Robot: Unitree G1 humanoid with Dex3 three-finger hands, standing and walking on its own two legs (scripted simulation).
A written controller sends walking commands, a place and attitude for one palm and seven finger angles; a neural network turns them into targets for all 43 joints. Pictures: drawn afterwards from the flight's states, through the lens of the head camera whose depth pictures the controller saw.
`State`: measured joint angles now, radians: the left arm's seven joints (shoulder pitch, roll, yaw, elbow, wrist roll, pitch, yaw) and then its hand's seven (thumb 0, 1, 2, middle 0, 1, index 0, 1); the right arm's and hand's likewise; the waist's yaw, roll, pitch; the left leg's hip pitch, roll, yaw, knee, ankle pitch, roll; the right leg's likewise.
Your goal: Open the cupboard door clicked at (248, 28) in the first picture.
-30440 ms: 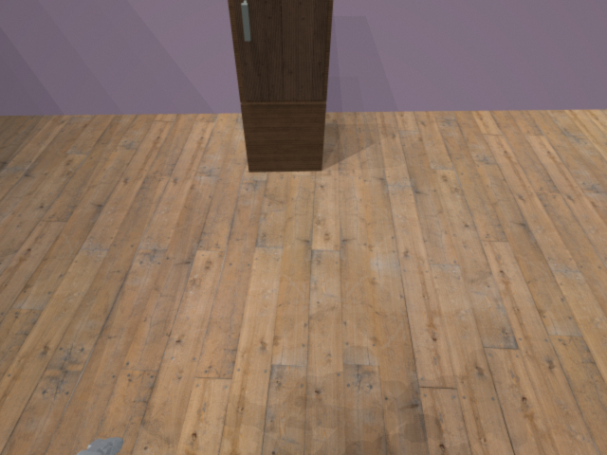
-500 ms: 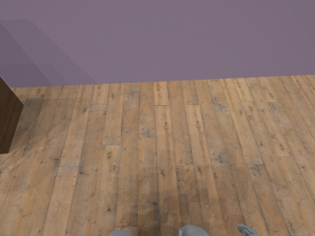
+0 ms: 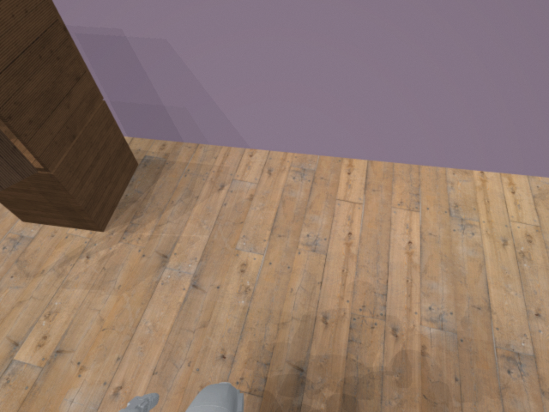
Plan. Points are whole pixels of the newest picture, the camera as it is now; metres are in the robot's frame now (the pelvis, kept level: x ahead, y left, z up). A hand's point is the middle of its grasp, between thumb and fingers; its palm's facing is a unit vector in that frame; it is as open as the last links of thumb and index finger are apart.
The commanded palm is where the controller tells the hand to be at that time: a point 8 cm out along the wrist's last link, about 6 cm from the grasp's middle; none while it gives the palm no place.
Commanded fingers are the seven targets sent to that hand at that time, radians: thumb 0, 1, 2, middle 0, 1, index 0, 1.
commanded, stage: turn to face it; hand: left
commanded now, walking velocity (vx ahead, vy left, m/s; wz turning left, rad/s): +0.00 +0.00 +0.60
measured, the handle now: out of the picture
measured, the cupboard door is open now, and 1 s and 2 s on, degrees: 51 51 51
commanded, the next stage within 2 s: take the last steps up to it in 1.22 s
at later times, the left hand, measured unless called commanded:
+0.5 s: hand out of the picture +0.07 +0.24 -0.16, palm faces +0.31 -0.92 -0.26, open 7.4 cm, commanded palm none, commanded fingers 0.00 0.90 0.90 -0.20 -0.30 -0.20 -0.30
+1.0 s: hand out of the picture -0.05 +0.18 -0.20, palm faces +0.60 -0.77 -0.22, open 7.4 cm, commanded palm none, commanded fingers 0.00 0.90 0.90 -0.20 -0.30 -0.20 -0.30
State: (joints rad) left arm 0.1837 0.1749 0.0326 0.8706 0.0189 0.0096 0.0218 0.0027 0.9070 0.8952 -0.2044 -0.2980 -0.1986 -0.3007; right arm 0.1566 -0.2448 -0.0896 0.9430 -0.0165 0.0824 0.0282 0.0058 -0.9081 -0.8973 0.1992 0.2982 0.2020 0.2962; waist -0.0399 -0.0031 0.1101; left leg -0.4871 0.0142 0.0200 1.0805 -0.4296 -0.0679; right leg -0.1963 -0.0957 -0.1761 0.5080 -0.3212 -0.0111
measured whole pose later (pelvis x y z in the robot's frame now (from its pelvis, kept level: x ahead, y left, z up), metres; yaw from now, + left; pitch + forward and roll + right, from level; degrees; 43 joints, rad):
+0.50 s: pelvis +0.03 +0.00 +0.00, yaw +17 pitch +2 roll -1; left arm 0.12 0.26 0.07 0.87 0.01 0.05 0.01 0.00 0.91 0.90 -0.20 -0.30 -0.19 -0.30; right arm 0.17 -0.21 -0.05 0.92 -0.03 0.04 0.01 0.00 -0.90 -0.90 0.20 0.30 0.21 0.30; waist -0.01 0.00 0.09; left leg -0.28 -0.02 -0.08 0.51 -0.26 0.00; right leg -0.44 -0.06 -0.01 0.86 -0.42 0.09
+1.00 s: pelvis +0.05 -0.01 -0.02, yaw +35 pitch +0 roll +1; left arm 0.26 0.24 0.06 0.94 0.01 0.03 0.02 0.00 0.91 0.90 -0.21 -0.30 -0.20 -0.30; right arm 0.09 -0.21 -0.06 0.92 -0.02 0.03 0.02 0.00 -0.91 -0.90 0.20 0.30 0.20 0.30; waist 0.02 -0.07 0.11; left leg -0.31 0.00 0.09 0.63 -0.30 0.03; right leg -0.28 -0.15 -0.20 0.80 -0.51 0.04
